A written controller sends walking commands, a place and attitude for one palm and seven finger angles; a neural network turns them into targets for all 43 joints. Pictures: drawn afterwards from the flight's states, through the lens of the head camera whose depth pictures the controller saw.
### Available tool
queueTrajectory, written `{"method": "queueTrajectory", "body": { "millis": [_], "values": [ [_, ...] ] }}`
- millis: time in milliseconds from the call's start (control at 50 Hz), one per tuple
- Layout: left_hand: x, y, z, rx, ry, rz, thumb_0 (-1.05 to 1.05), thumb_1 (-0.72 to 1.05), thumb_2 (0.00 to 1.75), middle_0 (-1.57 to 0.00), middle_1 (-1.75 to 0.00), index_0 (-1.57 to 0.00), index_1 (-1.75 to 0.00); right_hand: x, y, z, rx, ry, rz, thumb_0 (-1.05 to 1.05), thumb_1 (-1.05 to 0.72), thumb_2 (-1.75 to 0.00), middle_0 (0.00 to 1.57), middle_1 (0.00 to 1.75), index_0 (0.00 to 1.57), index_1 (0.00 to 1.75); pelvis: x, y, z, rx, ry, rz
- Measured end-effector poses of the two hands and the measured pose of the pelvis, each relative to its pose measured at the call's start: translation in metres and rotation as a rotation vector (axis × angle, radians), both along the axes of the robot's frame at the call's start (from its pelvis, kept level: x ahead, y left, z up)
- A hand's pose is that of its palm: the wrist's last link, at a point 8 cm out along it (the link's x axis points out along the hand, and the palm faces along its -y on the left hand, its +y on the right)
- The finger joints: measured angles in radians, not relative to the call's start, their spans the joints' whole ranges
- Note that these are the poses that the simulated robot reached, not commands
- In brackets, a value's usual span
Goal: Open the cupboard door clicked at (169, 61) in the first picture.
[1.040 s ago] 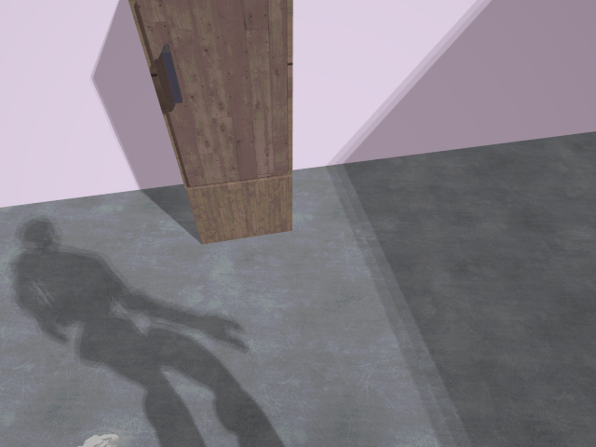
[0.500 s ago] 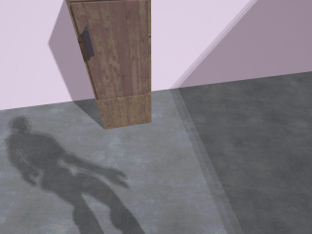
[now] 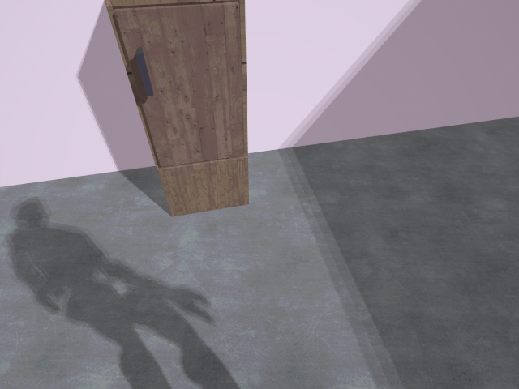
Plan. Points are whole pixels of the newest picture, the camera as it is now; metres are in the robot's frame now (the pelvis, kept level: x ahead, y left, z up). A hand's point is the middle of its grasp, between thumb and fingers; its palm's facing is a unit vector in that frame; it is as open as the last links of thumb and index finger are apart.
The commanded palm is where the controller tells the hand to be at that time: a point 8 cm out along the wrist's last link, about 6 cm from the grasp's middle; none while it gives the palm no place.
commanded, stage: look at it before walking up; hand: left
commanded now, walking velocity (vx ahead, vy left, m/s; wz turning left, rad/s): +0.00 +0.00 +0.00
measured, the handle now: (145, 71) +0.99 +0.42 +0.01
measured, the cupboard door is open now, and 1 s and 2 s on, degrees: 0 0 0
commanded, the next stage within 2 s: walk to a spot facing it in 0.40 s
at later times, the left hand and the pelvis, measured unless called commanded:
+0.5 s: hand out of the picture +0.07 +0.25 -0.16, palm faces -0.03 -0.94 -0.33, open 7.4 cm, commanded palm none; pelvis +0.00 +0.00 +0.00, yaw +0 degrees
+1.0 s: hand out of the picture +0.09 +0.20 -0.19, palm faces -0.05 -0.99 -0.12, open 7.4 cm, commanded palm none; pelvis +0.11 +0.03 -0.01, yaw -3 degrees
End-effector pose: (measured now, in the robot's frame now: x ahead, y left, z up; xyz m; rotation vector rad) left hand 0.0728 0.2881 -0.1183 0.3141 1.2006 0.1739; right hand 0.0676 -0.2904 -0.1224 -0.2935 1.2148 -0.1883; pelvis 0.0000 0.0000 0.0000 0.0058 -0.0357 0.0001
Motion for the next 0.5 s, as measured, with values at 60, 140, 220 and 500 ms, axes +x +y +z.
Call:
{"method": "queueTrajectory", "body": {
  "millis": [60,140,220,500],
  "values": [
    [-0.002,0.000,-0.001,-0.003,0.004,0.001,0.01,0.90,0.90,-0.20,-0.30,-0.20,-0.30,-0.001,0.000,0.000,-0.001,0.004,0.000,0.00,-0.90,-0.89,0.20,0.30,0.20,0.30,0.000,0.000,0.000,0.000,0.001,0.000],
    [-0.004,0.000,-0.002,-0.005,0.013,0.003,0.01,0.90,0.90,-0.20,-0.30,-0.20,-0.30,-0.003,0.000,0.001,-0.004,0.012,-0.001,0.00,-0.90,-0.89,0.20,0.30,0.20,0.30,0.000,0.000,0.000,-0.001,0.003,0.001],
    [-0.007,0.001,-0.003,-0.006,0.022,0.006,0.01,0.90,0.90,-0.20,-0.30,-0.20,-0.30,-0.004,0.000,0.001,-0.006,0.018,0.000,0.00,-0.90,-0.89,0.20,0.30,0.20,0.30,0.000,0.001,0.000,-0.001,0.005,0.001],
    [-0.006,0.006,-0.002,0.001,0.025,0.010,0.01,0.90,0.90,-0.20,-0.30,-0.20,-0.30,0.007,0.002,0.003,-0.009,-0.001,0.005,0.00,-0.90,-0.89,0.20,0.30,0.20,0.30,0.003,0.004,0.001,-0.002,0.002,0.000]
  ]
}}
